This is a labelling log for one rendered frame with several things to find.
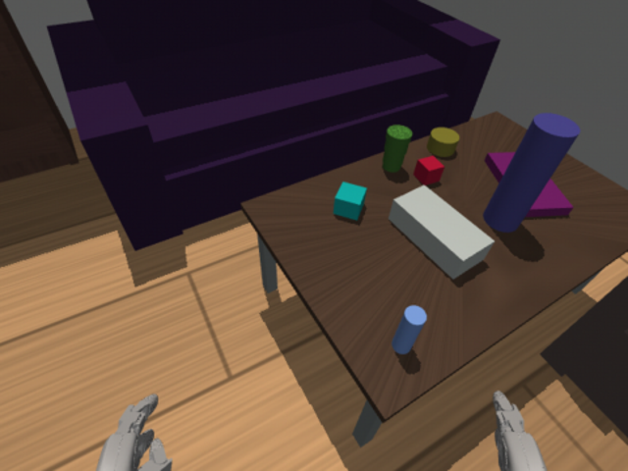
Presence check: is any coffee table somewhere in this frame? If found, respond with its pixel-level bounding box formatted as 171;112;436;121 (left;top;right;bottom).
240;111;628;447

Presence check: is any right robot hand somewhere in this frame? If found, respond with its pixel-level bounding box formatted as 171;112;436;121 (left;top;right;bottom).
493;391;548;471

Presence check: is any bookshelf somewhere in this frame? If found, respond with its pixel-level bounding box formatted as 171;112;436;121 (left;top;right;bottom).
0;0;79;183

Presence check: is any left robot hand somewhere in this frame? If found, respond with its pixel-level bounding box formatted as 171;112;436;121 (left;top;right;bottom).
96;394;173;471

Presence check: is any sofa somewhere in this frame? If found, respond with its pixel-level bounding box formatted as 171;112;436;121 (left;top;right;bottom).
47;0;500;251

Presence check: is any armchair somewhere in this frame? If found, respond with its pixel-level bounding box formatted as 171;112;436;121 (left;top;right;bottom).
540;276;628;438

